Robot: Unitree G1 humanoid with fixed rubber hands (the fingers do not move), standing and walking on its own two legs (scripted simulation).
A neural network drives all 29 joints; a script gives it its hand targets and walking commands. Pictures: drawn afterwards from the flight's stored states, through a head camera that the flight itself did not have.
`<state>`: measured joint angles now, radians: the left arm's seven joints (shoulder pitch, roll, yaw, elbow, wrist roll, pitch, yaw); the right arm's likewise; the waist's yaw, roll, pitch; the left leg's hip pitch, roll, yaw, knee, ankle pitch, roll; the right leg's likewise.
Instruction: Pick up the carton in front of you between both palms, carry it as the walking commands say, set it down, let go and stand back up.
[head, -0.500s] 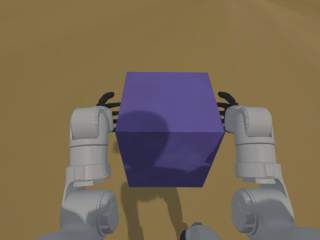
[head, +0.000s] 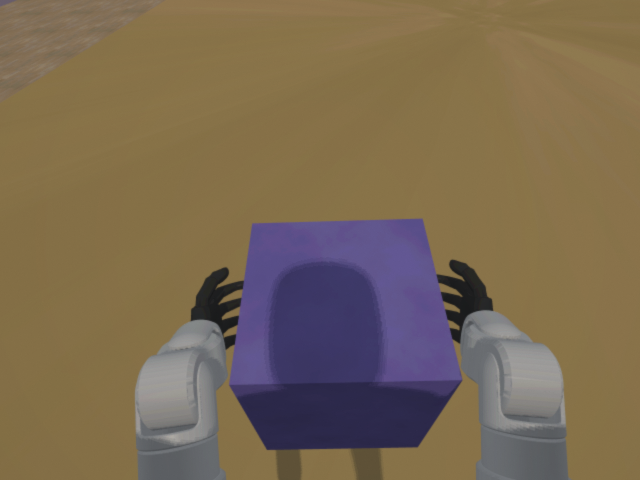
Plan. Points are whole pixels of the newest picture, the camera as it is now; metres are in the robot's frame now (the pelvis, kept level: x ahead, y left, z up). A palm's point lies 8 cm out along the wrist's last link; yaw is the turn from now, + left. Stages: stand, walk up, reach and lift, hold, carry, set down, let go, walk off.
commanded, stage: carry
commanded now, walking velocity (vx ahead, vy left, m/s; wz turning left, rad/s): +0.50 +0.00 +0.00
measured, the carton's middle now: (339, 341) +0.30 +0.00 +0.03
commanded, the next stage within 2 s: none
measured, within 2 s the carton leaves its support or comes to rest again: neither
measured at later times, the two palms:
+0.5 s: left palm (236, 175) +0.58 +0.16 +0.10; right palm (414, 168) +0.56 -0.14 +0.11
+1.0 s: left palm (267, 109) +0.83 +0.13 +0.10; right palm (406, 102) +0.83 -0.17 +0.09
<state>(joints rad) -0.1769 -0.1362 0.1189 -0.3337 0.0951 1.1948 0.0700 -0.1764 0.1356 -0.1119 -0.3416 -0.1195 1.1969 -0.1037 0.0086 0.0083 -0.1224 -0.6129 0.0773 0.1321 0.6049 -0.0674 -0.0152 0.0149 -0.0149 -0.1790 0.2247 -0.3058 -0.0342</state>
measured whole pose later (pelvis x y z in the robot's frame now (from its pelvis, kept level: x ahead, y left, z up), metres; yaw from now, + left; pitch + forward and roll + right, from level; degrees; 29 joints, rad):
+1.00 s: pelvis +0.57 -0.02 -0.01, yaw -1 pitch +2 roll -1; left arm -0.15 -0.13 0.10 -0.36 0.10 1.20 0.07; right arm -0.16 0.13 -0.10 -0.36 -0.13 1.21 -0.09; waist 0.01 0.03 -0.10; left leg -0.35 0.09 0.16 0.43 -0.09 -0.01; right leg -0.23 -0.04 -0.21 0.47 -0.27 -0.03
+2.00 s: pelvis +0.58 -0.01 -0.01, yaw -3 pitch +2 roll +0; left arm -0.22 -0.14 0.18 0.19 0.26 0.78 0.00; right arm -0.23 0.14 -0.19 0.21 -0.26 0.77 -0.02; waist 0.00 0.00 -0.12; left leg -0.33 0.08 0.19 0.51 -0.20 0.02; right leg -0.22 -0.06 -0.17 0.51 -0.32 0.00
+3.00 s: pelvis +0.55 +0.01 +0.00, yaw -10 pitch -10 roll +0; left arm -0.31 -0.16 0.24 0.27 0.32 0.73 -0.01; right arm -0.31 0.17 -0.28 0.33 -0.30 0.68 0.01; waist 0.01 -0.04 0.07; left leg -0.09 0.00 0.05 0.41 -0.14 0.02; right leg -0.03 0.00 0.02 0.44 -0.23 -0.01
